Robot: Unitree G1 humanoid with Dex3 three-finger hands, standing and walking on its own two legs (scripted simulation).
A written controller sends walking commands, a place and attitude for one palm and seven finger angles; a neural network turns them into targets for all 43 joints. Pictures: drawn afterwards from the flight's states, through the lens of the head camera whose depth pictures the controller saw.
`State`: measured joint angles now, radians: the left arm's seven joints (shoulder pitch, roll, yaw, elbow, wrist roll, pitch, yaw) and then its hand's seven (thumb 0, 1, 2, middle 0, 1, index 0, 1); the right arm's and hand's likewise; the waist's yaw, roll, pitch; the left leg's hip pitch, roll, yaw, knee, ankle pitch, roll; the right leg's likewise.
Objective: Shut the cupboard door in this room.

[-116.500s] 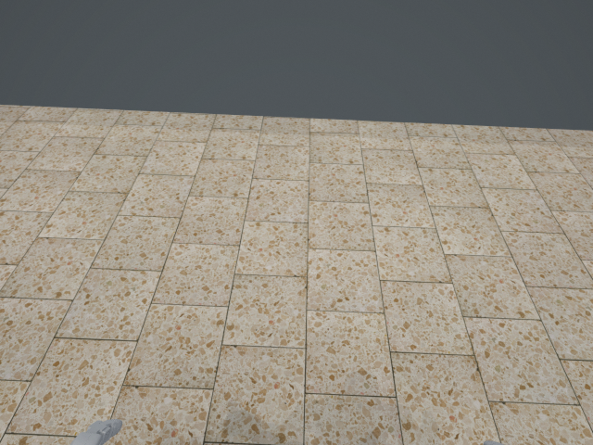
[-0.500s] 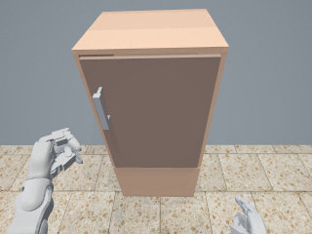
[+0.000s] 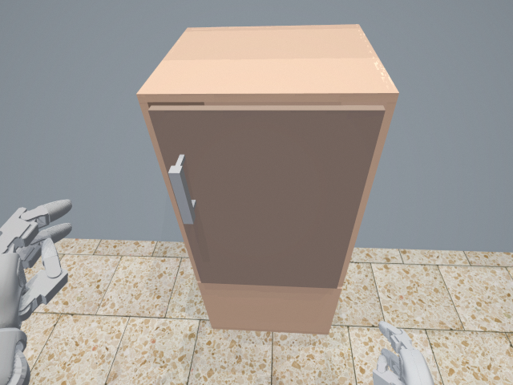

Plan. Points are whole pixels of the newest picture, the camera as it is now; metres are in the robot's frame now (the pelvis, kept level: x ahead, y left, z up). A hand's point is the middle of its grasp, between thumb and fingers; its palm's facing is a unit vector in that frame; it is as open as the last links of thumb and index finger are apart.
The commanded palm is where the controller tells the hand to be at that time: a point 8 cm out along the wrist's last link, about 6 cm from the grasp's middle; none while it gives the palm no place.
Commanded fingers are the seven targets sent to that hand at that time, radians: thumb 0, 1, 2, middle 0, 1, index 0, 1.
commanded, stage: draw the hand back to the body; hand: left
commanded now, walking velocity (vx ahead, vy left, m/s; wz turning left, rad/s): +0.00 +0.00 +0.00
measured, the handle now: (185, 189) +0.47 +0.21 +0.04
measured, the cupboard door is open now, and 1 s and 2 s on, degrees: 0 0 0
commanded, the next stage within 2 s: step back with the hand held close in 0.40 s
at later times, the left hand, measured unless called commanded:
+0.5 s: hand (79, 262) +0.21 +0.24 +0.17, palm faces +0.46 -0.79 -0.41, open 7.4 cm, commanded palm +0.16 +0.28 +0.18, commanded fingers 0.00 0.90 0.90 -0.20 -0.30 -0.20 -0.30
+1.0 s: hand (30, 297) +0.16 +0.28 +0.16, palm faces +0.39 -0.77 -0.50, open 7.4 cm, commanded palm +0.10 +0.31 +0.18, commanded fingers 0.00 0.90 0.90 -0.20 -0.30 -0.20 -0.30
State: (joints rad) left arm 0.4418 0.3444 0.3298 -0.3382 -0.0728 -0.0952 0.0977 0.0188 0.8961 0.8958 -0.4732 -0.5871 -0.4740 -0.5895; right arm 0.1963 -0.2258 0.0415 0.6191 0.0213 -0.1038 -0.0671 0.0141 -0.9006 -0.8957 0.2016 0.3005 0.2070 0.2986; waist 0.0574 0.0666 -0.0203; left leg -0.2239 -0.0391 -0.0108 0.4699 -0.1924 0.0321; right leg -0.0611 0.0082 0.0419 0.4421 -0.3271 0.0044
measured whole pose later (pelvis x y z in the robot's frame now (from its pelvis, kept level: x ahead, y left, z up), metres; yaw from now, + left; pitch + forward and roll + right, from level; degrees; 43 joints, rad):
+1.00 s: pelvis -0.04 +0.01 +0.00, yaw +0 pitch +0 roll -2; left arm 0.55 0.45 0.42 -0.45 -0.08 -0.12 0.12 0.02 0.89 0.89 -0.22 -0.30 -0.22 -0.30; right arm 0.17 -0.24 -0.01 0.54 0.03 0.06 -0.08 0.01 -0.90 -0.90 0.20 0.30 0.21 0.30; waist 0.00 0.05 -0.01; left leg -0.35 -0.01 0.01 0.49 -0.14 0.04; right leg -0.19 0.03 0.03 0.46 -0.27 0.02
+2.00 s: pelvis -0.28 +0.07 -0.01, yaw +0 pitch -3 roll -2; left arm 0.40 0.41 0.46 -0.38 -0.07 -0.12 0.17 0.02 0.89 0.90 -0.21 -0.30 -0.21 -0.30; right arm 0.26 -0.21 0.02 0.67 0.00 -0.10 -0.08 0.01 -0.90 -0.90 0.20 0.30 0.21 0.30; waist -0.02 -0.01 -0.01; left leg -0.38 -0.02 0.07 0.52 -0.13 0.05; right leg -0.24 0.05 0.01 0.75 -0.49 -0.02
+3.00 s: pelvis -0.33 +0.10 -0.01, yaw +4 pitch -2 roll +0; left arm 0.28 0.13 0.05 0.76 0.00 0.05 0.02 -0.03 0.98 0.89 -0.21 -0.30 -0.21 -0.30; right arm 0.21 -0.20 0.01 0.85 -0.03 0.03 0.00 0.01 -0.91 -0.90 0.20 0.30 0.20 0.30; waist -0.02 -0.04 0.07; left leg -0.29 0.04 0.03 0.60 -0.27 -0.02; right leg -0.27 -0.01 -0.14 0.61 -0.30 -0.06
